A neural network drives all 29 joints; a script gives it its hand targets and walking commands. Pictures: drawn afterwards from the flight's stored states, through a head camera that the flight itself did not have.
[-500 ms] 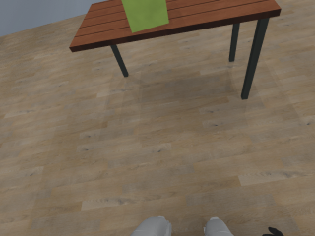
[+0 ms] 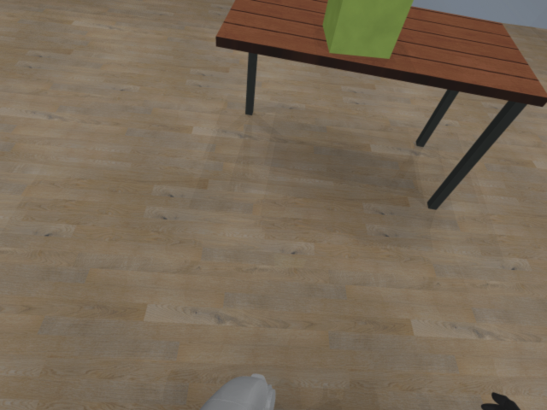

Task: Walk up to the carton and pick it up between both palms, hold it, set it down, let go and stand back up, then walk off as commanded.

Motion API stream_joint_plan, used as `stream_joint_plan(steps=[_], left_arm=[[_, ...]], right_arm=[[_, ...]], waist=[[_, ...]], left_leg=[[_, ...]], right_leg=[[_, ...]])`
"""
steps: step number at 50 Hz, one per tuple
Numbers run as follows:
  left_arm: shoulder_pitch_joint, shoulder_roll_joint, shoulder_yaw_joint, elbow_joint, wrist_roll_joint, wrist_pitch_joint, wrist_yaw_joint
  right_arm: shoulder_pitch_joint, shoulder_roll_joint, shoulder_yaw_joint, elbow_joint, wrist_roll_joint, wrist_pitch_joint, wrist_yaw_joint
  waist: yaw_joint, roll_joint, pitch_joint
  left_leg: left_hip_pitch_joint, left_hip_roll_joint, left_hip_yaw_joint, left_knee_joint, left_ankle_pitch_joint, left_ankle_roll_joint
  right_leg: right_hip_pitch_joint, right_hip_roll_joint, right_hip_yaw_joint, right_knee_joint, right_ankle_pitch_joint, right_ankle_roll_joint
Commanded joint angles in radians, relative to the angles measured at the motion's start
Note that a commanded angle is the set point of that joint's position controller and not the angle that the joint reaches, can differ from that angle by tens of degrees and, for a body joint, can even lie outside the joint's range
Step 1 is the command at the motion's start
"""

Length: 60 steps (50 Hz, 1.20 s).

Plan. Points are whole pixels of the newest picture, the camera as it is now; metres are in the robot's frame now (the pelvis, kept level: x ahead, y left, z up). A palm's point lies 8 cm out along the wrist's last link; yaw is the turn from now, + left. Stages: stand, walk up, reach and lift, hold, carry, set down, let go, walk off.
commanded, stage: walk off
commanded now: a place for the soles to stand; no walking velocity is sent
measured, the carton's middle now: (366, 3) +1.28 -0.25 +0.04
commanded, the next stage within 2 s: stand in 1.98 s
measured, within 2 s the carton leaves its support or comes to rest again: neither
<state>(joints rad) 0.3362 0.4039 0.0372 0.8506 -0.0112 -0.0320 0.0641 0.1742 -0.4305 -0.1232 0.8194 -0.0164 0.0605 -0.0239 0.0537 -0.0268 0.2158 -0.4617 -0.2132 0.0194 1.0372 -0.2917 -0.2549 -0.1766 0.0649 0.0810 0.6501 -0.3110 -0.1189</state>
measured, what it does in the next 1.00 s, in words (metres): steps to the left: left foot, then right foot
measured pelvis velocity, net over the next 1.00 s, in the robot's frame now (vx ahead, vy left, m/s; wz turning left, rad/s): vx -0.16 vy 0.25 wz -0.11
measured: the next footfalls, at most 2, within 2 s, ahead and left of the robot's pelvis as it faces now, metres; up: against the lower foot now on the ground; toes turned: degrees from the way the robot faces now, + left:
left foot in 0.14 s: +0.05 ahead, +0.21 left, +0.00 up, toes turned -12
right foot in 0.68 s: -0.09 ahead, +0.15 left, +0.00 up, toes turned -4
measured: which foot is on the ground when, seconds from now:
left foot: up 0.00-0.12, down 0.14-0.66, up 0.68-0.84, down 0.86-1.00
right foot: down 0.00-0.14, up 0.16-0.66, down 0.68-0.84, up 0.86-1.00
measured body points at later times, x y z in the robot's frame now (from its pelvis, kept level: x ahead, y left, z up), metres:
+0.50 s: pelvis -0.07 +0.18 -0.01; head -0.05 +0.30 +0.42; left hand -0.02 +0.51 -0.20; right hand +0.01 -0.15 -0.03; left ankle +0.01 +0.22 -0.72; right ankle -0.06 -0.03 -0.62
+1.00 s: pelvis -0.16 +0.25 -0.04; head -0.15 +0.30 +0.41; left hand -0.08 +0.57 -0.18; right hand -0.14 -0.08 -0.11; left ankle -0.14 +0.36 -0.72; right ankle -0.13 +0.14 -0.68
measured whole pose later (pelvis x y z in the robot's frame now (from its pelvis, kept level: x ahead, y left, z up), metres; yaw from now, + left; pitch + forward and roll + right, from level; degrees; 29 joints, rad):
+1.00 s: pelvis -0.16 +0.25 -0.04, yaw -6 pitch -10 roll +1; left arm 0.27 0.44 0.10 0.85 0.02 0.10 -0.07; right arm 0.35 -0.31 -0.11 0.83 0.01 -0.01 -0.09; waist 0.06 -0.14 0.18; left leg -0.25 -0.06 -0.01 0.93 -0.51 0.03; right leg -0.42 0.11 0.11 1.21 -0.48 -0.05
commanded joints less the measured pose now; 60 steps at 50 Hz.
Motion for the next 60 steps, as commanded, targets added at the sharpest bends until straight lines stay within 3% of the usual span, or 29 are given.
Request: stream_joint_plan(steps=[1, 2, 3, 4, 6, 7, 8, 10, 13, 18, 24, 28, 30, 31, 32, 33, 34, 35, 36, 39, 41, 42, 43, 44, 45, 46, 48, 50, 60], left_arm=[[-0.347, 0.278, 0.11, -0.177, 0.07, -0.009, 0.017], [-0.438, 0.26, 0.103, -0.168, 0.083, -0.026, 0.012], [-0.397, 0.263, 0.085, -0.149, 0.067, -0.026, 0.012], [-0.273, 0.205, 0.057, -0.096, 0.076, -0.001, 0.001], [-0.104, 0.148, 0.042, -0.054, 0.079, 0.039, -0.023], [0.015, 0.137, 0.046, -0.051, 0.059, 0.056, -0.048], [0.138, 0.155, 0.045, -0.016, 0.035, 0.078, -0.059], [0.103, 0.25, 0.085, -0.018, 0.08, 0.1, -0.053], [0.011, 0.313, 0.1, -0.005, 0.068, 0.11, -0.078], [0.198, 0.284, 0.107, 0.044, 0.068, 0.133, -0.111], [0.293, 0.292, 0.13, 0.068, 0.076, 0.131, -0.121], [0.469, 0.314, 0.161, 0.105, 0.069, 0.138, -0.122], [0.551, 0.295, 0.179, 0.111, 0.057, 0.135, -0.111], [0.39, 0.258, 0.171, 0.055, 0.044, 0.123, -0.101], [0.042, 0.25, 0.155, -0.068, 0.067, 0.105, -0.086], [-0.224, 0.246, 0.137, -0.171, 0.086, 0.091, -0.083], [-0.345, 0.233, 0.128, -0.221, 0.107, 0.093, -0.097], [-0.399, 0.214, 0.124, -0.222, 0.114, 0.085, -0.099], [-0.453, 0.272, 0.139, -0.213, 0.127, 0.066, -0.087], [-0.321, 0.211, 0.108, -0.165, 0.151, 0.082, -0.116], [-0.12, 0.119, 0.083, -0.13, 0.105, 0.08, -0.127], [-0.059, 0.106, 0.07, -0.126, 0.083, 0.092, -0.129], [-0.009, 0.125, 0.07, -0.104, 0.051, 0.1, -0.133], [0.054, 0.129, 0.075, -0.092, 0.041, 0.1, -0.14], [0.016, 0.2, 0.093, -0.086, 0.076, 0.097, -0.137], [-0.02, 0.264, 0.113, -0.084, 0.087, 0.092, -0.132], [-0.051, 0.29, 0.132, -0.072, 0.101, 0.097, -0.133], [-0.06, 0.279, 0.131, -0.066, 0.098, 0.106, -0.136], [-0.13, 0.276, 0.127, -0.119, 0.089, 0.097, -0.157]], right_arm=[[0.3, -0.182, -0.086, -0.056, 0.036, -0.109, -0.033], [0.475, -0.186, -0.087, -0.033, 0.036, -0.085, -0.015], [0.517, -0.175, -0.086, -0.012, 0.022, -0.088, -0.007], [0.423, -0.186, -0.079, 0.023, 0.024, -0.118, -0.026], [0.424, -0.274, -0.072, 0.093, 0.037, -0.129, -0.074], [0.314, -0.318, -0.077, 0.069, 0.043, -0.129, -0.087], [0.157, -0.328, -0.07, 0.037, 0.058, -0.119, -0.083], [0.021, -0.348, -0.086, -0.022, 0.051, -0.126, -0.078], [0.08, -0.29, -0.074, -0.017, 0.031, -0.132, -0.087], [-0.026, -0.248, -0.08, -0.046, 0.023, -0.117, -0.085], [-0.096, -0.237, -0.094, -0.086, 0.016, -0.106, -0.079], [-0.209, -0.257, -0.101, -0.131, 0.008, -0.087, -0.076], [-0.237, -0.231, -0.095, -0.139, -0.003, -0.073, -0.078], [-0.189, -0.168, -0.073, -0.128, 0.008, -0.073, -0.082], [-0.041, -0.102, -0.055, -0.108, 0.015, -0.089, -0.089], [0.168, -0.165, -0.071, -0.062, 0.024, -0.103, -0.098], [0.347, -0.241, -0.099, -0.007, 0.039, -0.094, -0.095], [0.422, -0.245, -0.094, 0.025, 0.035, -0.09, -0.092], [0.435, -0.267, -0.104, 0.018, 0.06, -0.085, -0.083], [0.536, -0.271, -0.097, 0.054, 0.044, -0.103, -0.062], [0.387, -0.238, -0.071, 0.006, 0.029, -0.125, -0.084], [0.315, -0.243, -0.068, -0.017, 0.021, -0.121, -0.093], [0.261, -0.254, -0.062, -0.023, 0.016, -0.121, -0.1], [0.18, -0.299, -0.064, -0.044, 0.024, -0.124, -0.101], [0.066, -0.336, -0.076, -0.069, 0.023, -0.125, -0.094], [0.038, -0.349, -0.079, -0.081, 0.012, -0.131, -0.089], [0.085, -0.301, -0.066, -0.071, -0.004, -0.136, -0.087], [0.104, -0.285, -0.049, -0.055, -0.007, -0.135, -0.083], [0.068, -0.345, -0.074, -0.084, -0.009, -0.132, -0.078]], waist=[[-0.197, -0.284, -0.036], [-0.324, -0.149, -0.12], [-0.351, -0.011, -0.146], [-0.302, 0.227, -0.132], [-0.234, 0.38, -0.146], [-0.144, 0.388, -0.178], [-0.04, 0.312, -0.225], [-0.022, 0.309, -0.189], [-0.053, 0.297, -0.078], [0.031, 0.335, -0.058], [0.093, 0.463, -0.171], [0.231, 0.427, -0.245], [0.337, 0.259, -0.297], [0.322, -0.13, -0.237], [0.154, -0.477, -0.126], [-0.046, -0.257, -0.037], [-0.145, -0.203, 0.041], [-0.191, -0.244, 0.041], [-0.193, -0.344, 0.067], [-0.25, -0.137, 0.057], [-0.159, 0.108, 0.001], [-0.112, 0.155, -0.031], [-0.083, 0.137, -0.115], [-0.025, 0.208, -0.2], [-0.021, 0.284, -0.159], [-0.038, 0.271, -0.125], [-0.033, 0.126, -0.066], [-0.026, 0.161, 0.02], [-0.071, 0.395, 0.014]], left_leg=[[0.215, 0.344, -0.695, 0.417, -0.818, 0.371], [0.304, 0.337, -0.462, 0.075, -0.55, 0.332], [0.498, 0.348, -0.331, -0.413, -0.1, 0.312], [0.487, 0.383, -0.384, -0.799, 0.147, 0.218], [0.536, 0.315, -0.508, -0.632, 0.421, 0.01], [0.504, 0.384, -0.599, -0.624, 0.449, -0.002], [0.425, 0.423, -0.476, -0.611, 0.431, 0.013], [0.331, 0.518, -0.661, -0.664, 0.126, 0.19], [0.209, 0.375, -0.482, -0.728, -0.196, 0.05], [0.058, 0.262, -0.271, -0.882, -0.351, -0.067], [0.232, 0.186, -0.156, -0.851, 0.013, -0.085], [0.254, 0.131, -0.054, -0.799, 0.344, -0.149], [0.343, 0.016, 0.058, -0.337, 0.409, -0.13], [0.249, -0.035, 0.052, 0.2, 0.018, 0.013], [0.059, 0.027, -0.13, 0.651, -0.457, 0.21], [0.163, 0.136, -0.379, 0.532, -0.413, 0.316], [0.243, 0.202, -0.359, 0.395, -0.359, 0.338], [0.29, 0.226, -0.353, 0.38, -0.352, 0.34], [0.414, 0.287, -0.333, 0.328, -0.36, 0.382], [0.49, 0.446, -0.411, -0.586, -0.212, 0.315], [0.305, 0.38, -0.614, -0.771, -0.133, 0.135], [0.297, 0.406, -0.623, -0.705, 0.014, 0.126], [0.364, 0.442, -0.545, -0.655, 0.089, 0.165], [0.413, 0.538, -0.567, -0.669, 0.039, 0.305], [0.306, 0.639, -0.704, -0.716, -0.244, 0.471], [0.265, 0.653, -0.726, -0.745, -0.403, 0.546], [0.23, 0.599, -0.614, -0.707, -0.403, 0.494], [0.15, 0.526, -0.519, -0.69, -0.442, 0.417], [0.111, 0.56, -0.436, -0.657, -0.404, 0.505]], right_leg=[[-0.49, -0.422, 0.477, -0.029, 0.47, -0.152], [-0.387, -0.374, 0.332, 0.041, 0.58, -0.095], [-0.411, -0.281, 0.222, 0.199, 0.349, 0.03], [-0.319, -0.052, 0.144, 0.48, -0.199, 0.103], [-0.586, 0.11, 0.236, 0.759, -0.406, 0.098], [-0.625, 0.148, 0.225, 0.802, -0.372, 0.083], [-0.538, 0.086, 0.229, 0.743, -0.275, 0.08], [-0.51, 0.045, 0.319, 0.763, -0.209, 0.124], [-0.474, 0.057, 0.287, 0.755, -0.135, 0.106], [-0.294, 0.107, 0.104, 0.641, -0.053, 0.106], [-0.129, 0.116, -0.064, 0.472, -0.159, 0.115], [0.155, 0.076, -0.246, 0.065, -0.235, 0.068], [0.215, -0.018, -0.316, -0.329, -0.141, -0.082], [0.118, -0.158, -0.074, -0.478, 0.088, -0.174], [-0.171, -0.316, 0.414, -0.346, 0.003, -0.202], [-0.466, -0.362, 0.575, -0.361, -0.175, -0.175], [-0.529, -0.312, 0.442, -0.392, -0.157, -0.125], [-0.509, -0.232, 0.314, -0.327, -0.072, -0.111], [-0.734, -0.383, 0.435, -0.298, -0.015, -0.168], [-0.647, -0.057, 0.015, 0.249, -0.244, 0.025], [-0.562, 0.117, 0.127, 0.676, -0.266, 0.062], [-0.606, 0.117, 0.145, 0.747, -0.244, 0.072], [-0.583, 0.071, 0.125, 0.712, -0.193, 0.067], [-0.561, 0.023, 0.099, 0.641, -0.174, 0.073], [-0.562, -0.004, 0.142, 0.662, -0.257, 0.108], [-0.549, -0.013, 0.17, 0.7, -0.253, 0.127], [-0.55, -0.028, 0.168, 0.677, -0.187, 0.113], [-0.583, -0.043, 0.148, 0.62, -0.105, 0.096], [-0.507, -0.162, 0.054, 0.436, -0.111, 0.138]])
